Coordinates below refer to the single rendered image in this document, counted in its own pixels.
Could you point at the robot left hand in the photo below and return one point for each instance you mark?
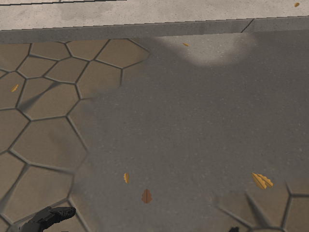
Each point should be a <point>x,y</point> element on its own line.
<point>47,217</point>

